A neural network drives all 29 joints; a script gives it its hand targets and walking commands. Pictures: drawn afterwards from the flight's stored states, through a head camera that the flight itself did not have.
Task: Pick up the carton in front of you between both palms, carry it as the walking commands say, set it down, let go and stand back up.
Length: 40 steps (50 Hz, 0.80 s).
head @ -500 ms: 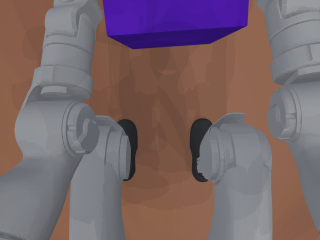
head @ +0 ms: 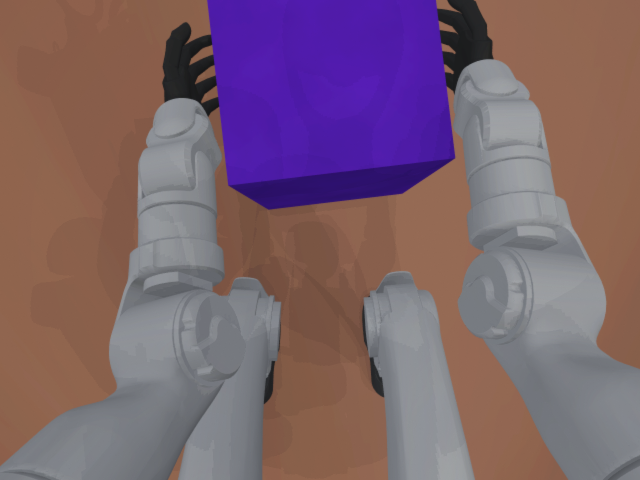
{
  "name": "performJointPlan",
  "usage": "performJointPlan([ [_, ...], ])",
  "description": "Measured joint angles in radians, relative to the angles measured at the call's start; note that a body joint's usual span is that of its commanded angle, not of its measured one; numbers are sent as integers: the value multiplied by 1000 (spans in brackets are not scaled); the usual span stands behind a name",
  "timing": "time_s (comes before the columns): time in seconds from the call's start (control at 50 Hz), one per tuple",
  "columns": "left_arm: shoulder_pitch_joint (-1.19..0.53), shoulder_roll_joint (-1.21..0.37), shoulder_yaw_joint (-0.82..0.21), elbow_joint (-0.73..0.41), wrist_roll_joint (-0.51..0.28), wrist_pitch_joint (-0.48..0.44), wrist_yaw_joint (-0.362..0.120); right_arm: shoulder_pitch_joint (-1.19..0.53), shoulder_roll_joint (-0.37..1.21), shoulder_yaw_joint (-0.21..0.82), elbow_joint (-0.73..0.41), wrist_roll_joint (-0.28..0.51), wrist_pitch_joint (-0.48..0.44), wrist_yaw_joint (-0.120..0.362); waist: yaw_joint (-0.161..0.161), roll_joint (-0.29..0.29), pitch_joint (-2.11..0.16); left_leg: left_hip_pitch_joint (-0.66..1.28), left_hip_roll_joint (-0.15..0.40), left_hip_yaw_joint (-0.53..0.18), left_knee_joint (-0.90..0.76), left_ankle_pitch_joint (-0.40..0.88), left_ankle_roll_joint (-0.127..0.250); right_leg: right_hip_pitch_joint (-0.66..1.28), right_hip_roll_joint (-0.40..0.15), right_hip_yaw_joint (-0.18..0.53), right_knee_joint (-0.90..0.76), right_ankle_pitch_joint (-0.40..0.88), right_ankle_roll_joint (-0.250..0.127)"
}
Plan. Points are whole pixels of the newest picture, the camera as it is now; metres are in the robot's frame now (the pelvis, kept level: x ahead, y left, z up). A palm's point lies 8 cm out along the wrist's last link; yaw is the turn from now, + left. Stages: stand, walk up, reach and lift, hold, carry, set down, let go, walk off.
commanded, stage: reach and lift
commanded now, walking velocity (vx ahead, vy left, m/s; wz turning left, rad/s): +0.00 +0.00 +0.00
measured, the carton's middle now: (327, 110) +0.52 -0.03 -0.14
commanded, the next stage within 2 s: none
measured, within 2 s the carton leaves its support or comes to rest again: neither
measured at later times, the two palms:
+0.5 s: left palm (98, 65) +0.48 +0.13 +0.09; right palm (548, 33) +0.48 -0.17 +0.09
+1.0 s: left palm out of the picture +0.43 +0.14 +0.24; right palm out of the picture +0.42 -0.16 +0.24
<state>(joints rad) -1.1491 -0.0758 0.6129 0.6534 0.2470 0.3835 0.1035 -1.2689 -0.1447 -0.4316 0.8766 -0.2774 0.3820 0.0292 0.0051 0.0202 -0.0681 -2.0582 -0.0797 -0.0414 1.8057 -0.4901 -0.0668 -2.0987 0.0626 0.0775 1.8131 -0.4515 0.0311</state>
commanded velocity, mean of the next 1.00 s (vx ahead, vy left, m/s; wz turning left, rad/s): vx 0.00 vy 0.00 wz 0.00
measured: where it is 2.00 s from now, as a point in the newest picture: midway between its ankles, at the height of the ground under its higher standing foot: (321, 367)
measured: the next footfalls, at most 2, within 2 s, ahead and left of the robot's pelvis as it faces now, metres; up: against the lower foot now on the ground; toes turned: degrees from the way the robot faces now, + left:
none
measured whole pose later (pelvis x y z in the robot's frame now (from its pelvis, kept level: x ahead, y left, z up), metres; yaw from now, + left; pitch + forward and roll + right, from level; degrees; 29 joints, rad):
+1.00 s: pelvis +0.09 +0.00 +0.25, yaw -2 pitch +17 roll +0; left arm -0.41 -0.17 0.37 0.49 0.23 0.40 0.04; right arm -0.44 0.12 -0.34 0.53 -0.25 0.41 0.00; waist 0.00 0.02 -0.16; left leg -0.79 -0.04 -0.08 0.87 -0.37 -0.02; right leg -0.81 0.03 0.07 0.86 -0.34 0.02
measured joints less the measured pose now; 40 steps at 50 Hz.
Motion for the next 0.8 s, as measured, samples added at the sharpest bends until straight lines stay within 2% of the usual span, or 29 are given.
performJointPlan([
  [0.24, 178, -30, -93, -119, -48, 34, 0, 212, 70, 42, -190, 50, 47, -10, -5, 16, -85, 160, 1, -18, -148, -7, 9, 170, -15, -14, -154, -15, -3],
  [0.36, 286, -44, -117, -107, -52, 18, -9, 331, 106, 54, -208, 58, 40, -19, 2, 10, -135, 305, 14, -14, -244, -16, 17, 312, -10, -8, -249, -21, -6],
  [0.54, 412, -54, -135, -82, -40, -8, -32, 467, 170, 39, -212, 31, 13, -31, 5, 1, -164, 542, 21, -23, -410, 2, 23, 551, -16, -12, -412, -7, -14],
  [0.8, 589, -80, -191, -116, -24, -13, -53, 671, 230, 57, -285, 31, 4, -33, -2, 0, -133, 913, 31, -36, -678, 57, 37, 932, -24, -17, -690, 46, -17],
])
